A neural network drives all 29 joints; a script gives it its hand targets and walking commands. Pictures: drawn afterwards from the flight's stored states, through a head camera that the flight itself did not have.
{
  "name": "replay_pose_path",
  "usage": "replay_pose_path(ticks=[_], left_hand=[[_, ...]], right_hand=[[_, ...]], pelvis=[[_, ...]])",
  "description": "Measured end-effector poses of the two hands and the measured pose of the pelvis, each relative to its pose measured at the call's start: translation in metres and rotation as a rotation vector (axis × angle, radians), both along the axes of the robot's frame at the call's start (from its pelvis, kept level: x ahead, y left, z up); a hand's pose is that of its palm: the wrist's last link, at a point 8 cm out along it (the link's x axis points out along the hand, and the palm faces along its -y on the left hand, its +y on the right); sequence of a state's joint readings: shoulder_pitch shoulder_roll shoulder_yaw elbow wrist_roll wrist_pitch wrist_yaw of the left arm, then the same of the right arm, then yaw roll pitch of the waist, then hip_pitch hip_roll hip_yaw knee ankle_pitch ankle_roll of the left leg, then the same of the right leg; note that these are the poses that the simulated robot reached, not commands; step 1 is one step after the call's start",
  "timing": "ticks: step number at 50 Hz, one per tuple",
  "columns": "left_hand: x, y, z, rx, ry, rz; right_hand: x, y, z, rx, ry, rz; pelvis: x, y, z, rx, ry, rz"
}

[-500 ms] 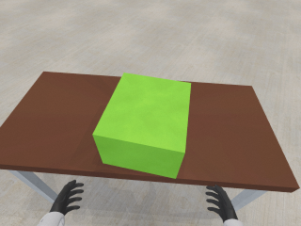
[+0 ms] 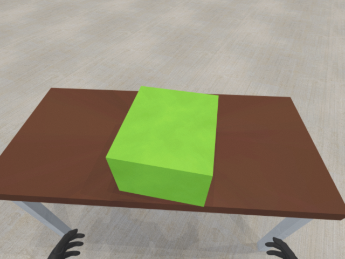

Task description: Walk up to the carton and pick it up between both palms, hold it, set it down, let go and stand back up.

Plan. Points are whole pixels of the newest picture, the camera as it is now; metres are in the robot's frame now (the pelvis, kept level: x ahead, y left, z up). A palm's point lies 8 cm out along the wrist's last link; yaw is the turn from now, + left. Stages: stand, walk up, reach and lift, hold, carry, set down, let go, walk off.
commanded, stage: stand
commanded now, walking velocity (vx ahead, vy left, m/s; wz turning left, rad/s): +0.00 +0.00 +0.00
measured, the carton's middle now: (170, 141) +0.47 +0.01 -0.05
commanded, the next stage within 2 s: none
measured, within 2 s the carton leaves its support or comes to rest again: neither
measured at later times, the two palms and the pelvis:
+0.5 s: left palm out of the picture +0.10 +0.31 -0.09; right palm out of the picture +0.11 -0.27 -0.11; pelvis +0.01 +0.02 +0.01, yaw +1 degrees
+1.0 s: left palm out of the picture +0.06 +0.32 -0.10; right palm out of the picture +0.08 -0.28 -0.11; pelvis -0.01 +0.02 +0.01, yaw +1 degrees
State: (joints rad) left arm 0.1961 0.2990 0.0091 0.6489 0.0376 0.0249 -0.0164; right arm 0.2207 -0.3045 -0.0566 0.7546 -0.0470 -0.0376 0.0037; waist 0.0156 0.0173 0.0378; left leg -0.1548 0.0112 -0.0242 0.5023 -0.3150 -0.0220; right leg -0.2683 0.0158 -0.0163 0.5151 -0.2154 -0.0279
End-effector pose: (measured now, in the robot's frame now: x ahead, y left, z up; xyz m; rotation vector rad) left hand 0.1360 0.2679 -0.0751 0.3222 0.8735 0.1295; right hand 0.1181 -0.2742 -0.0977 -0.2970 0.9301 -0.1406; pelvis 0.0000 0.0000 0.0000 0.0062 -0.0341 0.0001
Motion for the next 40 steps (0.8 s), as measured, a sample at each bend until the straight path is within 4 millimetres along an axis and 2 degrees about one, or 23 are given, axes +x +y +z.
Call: replay_pose_path(ticks=[4,9,23,34,40], left_hand=[[-0.014,0.029,-0.001,0.055,0.061,0.027],[-0.021,0.046,0.0,0.079,0.098,0.056],[-0.031,0.043,-0.012,0.029,0.149,0.079],[-0.066,0.053,-0.021,0.035,0.252,0.121],[-0.078,0.058,-0.021,0.045,0.279,0.14]], right_hand=[[-0.015,-0.018,-0.005,-0.035,0.069,-0.024],[-0.025,-0.022,-0.011,-0.05,0.141,-0.023],[-0.01,0.002,-0.01,-0.027,0.142,0.011],[-0.028,-0.006,-0.009,-0.053,0.203,-0.002],[-0.036,-0.009,-0.011,-0.058,0.233,-0.01]], pelvis=[[0.007,0.003,-0.001,-0.002,0.009,0.004],[0.011,0.008,0.0,-0.005,0.008,0.013],[0.007,0.018,0.005,-0.002,-0.017,0.02],[0.001,0.021,0.008,-0.002,-0.019,0.021],[-0.003,0.021,0.008,-0.002,-0.022,0.024]])
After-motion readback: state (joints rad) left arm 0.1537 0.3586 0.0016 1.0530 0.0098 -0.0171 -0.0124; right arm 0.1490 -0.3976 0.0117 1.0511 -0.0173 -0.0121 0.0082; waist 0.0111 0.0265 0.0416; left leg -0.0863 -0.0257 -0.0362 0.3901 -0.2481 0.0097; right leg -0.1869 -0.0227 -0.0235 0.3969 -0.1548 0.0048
